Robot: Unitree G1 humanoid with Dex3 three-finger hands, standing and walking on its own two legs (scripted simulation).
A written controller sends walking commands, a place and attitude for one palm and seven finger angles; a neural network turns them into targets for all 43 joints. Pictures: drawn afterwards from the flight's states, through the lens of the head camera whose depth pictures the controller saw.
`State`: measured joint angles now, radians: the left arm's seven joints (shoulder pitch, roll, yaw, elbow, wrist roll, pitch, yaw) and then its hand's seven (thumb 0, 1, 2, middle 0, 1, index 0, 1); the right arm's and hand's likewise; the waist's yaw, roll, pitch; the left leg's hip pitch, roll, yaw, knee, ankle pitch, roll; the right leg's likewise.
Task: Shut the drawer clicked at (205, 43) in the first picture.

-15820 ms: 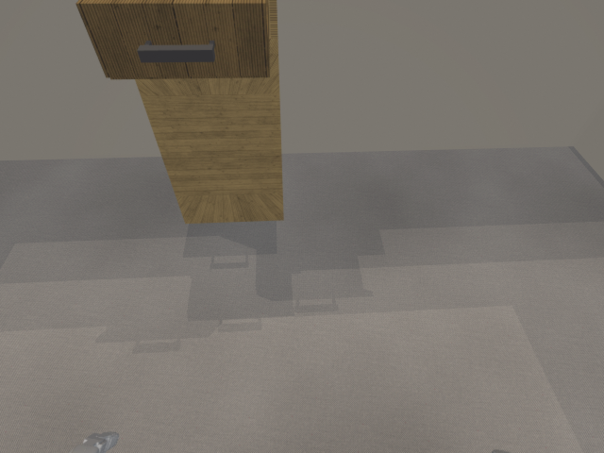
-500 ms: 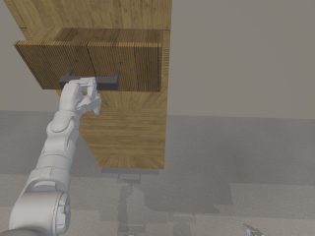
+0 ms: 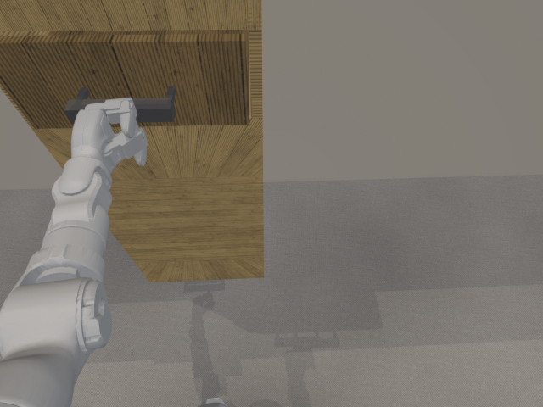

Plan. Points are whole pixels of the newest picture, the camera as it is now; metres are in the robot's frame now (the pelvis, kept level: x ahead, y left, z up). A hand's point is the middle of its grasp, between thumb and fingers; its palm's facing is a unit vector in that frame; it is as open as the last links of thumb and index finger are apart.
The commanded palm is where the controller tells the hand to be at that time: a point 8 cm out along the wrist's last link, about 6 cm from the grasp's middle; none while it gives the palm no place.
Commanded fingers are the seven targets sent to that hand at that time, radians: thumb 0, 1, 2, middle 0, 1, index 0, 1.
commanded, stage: push the drawer shut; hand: left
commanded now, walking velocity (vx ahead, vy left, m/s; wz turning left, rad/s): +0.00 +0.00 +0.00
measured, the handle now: (125, 101) +0.56 +0.21 +0.13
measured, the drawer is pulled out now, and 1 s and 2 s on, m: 0.02 0.00 0.00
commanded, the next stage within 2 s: pull the fist back off the drawer in 0.42 s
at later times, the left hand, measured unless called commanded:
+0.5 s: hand (137, 126) +0.50 +0.18 +0.13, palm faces +0.01 -1.00 -0.02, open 3.0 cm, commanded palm +0.53 +0.22 +0.13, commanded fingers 0.00 0.90 0.90 -1.40 -1.60 -1.40 -1.60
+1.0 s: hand (140, 127) +0.50 +0.18 +0.13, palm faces +0.01 -1.00 +0.00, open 3.2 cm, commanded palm +0.47 +0.23 +0.13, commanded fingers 0.00 0.90 0.90 -1.40 -1.60 -1.40 -1.60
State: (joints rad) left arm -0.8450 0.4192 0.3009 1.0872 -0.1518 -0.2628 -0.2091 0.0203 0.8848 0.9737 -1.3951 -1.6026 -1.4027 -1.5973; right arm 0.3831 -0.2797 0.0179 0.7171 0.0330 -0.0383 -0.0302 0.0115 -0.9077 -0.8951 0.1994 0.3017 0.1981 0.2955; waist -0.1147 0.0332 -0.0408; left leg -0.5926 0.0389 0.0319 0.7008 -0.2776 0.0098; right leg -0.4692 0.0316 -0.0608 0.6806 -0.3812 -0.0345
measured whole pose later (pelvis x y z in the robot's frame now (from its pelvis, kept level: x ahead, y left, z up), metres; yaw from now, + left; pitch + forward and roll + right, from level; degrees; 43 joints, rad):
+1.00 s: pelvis -0.01 +0.01 -0.01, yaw -1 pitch +13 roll -2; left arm -0.93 0.47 0.34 1.16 -0.12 -0.27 -0.19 0.02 0.84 0.94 -1.39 -1.60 -1.40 -1.60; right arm 0.44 -0.28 0.02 0.70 0.01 -0.03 -0.01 0.01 -0.91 -0.89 0.20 0.30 0.20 0.30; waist -0.16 0.04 -0.06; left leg -0.69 0.05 0.03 0.75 -0.29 0.02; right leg -0.56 0.04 -0.05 0.71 -0.38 -0.03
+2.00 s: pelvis +0.01 -0.01 +0.02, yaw +0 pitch -2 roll +0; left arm 0.03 0.30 0.18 0.02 -0.12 -0.04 0.01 0.02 0.90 0.90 -1.40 -1.60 -1.40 -1.60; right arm 0.16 -0.25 0.04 0.59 0.04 -0.04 -0.06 0.01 -0.91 -0.90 0.20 0.30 0.20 0.30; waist 0.02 0.07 0.00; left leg -0.23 0.02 0.04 0.47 -0.21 0.00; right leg -0.11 0.02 -0.05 0.47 -0.32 -0.04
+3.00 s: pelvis +0.02 +0.01 +0.03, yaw +0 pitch -1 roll -1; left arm 0.57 0.36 0.34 -0.48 -0.07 -0.14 0.09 0.01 0.89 0.90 -1.40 -1.60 -1.41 -1.60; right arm 0.15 -0.23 0.02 0.56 0.00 0.01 -0.05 0.02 -0.91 -0.90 0.20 0.30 0.20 0.30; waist 0.03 0.06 0.02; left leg -0.23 0.02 0.05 0.46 -0.21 0.02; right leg -0.09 0.02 -0.03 0.38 -0.28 -0.01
